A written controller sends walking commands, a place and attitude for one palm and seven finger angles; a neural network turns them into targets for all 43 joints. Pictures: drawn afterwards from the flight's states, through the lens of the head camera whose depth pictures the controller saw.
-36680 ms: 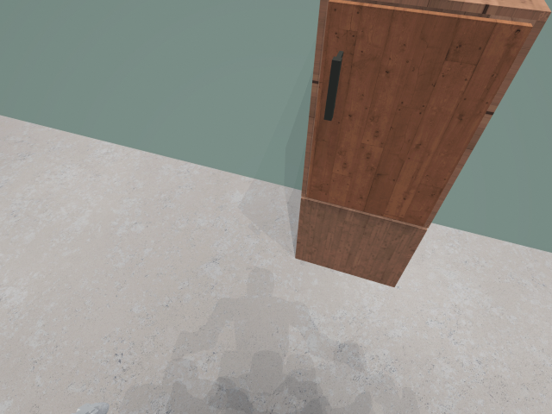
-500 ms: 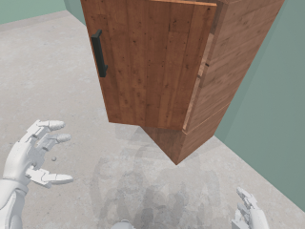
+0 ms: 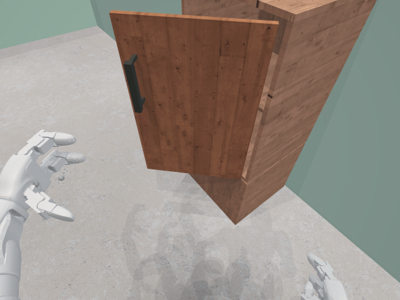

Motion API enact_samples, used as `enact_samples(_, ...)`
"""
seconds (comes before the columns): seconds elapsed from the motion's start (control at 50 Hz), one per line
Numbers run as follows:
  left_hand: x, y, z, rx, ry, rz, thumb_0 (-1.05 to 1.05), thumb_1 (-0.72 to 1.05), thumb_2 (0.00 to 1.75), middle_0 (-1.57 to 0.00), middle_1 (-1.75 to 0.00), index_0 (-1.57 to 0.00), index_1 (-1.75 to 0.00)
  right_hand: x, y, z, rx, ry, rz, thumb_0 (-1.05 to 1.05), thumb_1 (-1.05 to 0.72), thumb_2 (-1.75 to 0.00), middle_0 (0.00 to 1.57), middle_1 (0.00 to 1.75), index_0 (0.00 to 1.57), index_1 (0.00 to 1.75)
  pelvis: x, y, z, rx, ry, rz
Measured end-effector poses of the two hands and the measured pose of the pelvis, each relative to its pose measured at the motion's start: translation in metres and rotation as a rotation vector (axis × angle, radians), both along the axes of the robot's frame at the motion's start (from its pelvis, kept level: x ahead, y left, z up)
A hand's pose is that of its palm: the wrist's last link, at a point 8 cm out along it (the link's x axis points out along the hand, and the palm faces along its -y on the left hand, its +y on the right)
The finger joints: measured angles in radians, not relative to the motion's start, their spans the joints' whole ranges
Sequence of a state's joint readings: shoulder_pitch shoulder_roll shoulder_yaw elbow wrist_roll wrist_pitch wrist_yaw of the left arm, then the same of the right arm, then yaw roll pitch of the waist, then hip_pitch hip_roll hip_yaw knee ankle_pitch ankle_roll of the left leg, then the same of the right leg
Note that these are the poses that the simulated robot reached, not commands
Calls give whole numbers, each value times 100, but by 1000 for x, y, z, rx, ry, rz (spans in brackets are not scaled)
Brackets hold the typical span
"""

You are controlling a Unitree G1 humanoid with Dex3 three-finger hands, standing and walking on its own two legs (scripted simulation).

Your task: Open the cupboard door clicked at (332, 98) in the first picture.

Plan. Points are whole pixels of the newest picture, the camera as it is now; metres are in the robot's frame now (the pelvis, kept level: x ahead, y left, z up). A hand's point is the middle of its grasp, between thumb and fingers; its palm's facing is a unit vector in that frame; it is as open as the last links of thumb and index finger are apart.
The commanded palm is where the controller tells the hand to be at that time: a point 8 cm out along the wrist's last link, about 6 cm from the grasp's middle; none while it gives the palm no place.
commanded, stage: raise the hand with hooked fingers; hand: left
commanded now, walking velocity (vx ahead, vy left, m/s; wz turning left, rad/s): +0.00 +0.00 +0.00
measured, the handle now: (136, 84) +0.61 +0.23 +0.10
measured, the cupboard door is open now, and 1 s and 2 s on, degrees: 45 45 45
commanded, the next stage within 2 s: move the hooked fingers beside the handle in 0.46 s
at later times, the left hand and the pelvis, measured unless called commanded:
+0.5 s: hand (75, 179) +0.29 +0.25 +0.12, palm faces -0.02 -1.00 -0.01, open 14.0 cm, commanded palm +0.26 +0.30 +0.12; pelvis +0.00 -0.02 +0.00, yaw -1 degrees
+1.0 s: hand (88, 147) +0.37 +0.26 +0.11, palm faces -0.04 -1.00 +0.02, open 14.0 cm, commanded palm +0.35 +0.31 +0.11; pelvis +0.00 -0.01 +0.00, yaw -1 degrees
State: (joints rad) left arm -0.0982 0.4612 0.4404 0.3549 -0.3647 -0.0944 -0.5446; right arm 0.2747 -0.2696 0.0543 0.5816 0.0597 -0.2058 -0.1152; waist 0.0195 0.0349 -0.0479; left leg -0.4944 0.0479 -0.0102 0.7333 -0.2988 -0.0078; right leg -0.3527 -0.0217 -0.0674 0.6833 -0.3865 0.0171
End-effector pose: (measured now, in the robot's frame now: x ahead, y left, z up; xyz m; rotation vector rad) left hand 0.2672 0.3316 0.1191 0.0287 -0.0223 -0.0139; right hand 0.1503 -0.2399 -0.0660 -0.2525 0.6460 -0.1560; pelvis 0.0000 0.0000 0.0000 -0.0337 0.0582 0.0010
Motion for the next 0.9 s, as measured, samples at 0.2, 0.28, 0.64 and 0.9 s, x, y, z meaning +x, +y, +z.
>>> enact_samples(0.2, 5, -15, -3, -16, 22, -19, -1, -50, 30, -30, -120, -30, -120, -12, -22, -1, -4, 15, -42, 2, -91, -90, 20, 30, 20, 30, 1, -8, 2, 12, 3, -13)
enact_samples(0.28, 3, -20, -4, -16, 10, -9, -1, -50, 30, -30, -120, -30, -120, -13, -26, -1, -5, 15, -46, 2, -91, -90, 20, 30, 20, 30, 0, -12, 2, 14, 1, -15)
enact_samples(0.64, 5, -21, -6, -28, 17, 0, -1, -50, 30, -30, -120, -30, -120, -1, -21, -3, 8, -3, -29, 2, -91, -90, 20, 30, 20, 30, 0, -15, 1, 16, 2, -10)
enact_samples(0.9, 62, -15, -6, -46, 22, -27, -1, -50, 30, -30, -120, -30, -120, -20, -25, -13, -29, 98, -61, 1, -91, -90, 20, 30, 20, 30, -1, -10, -3, 8, 42, -10)
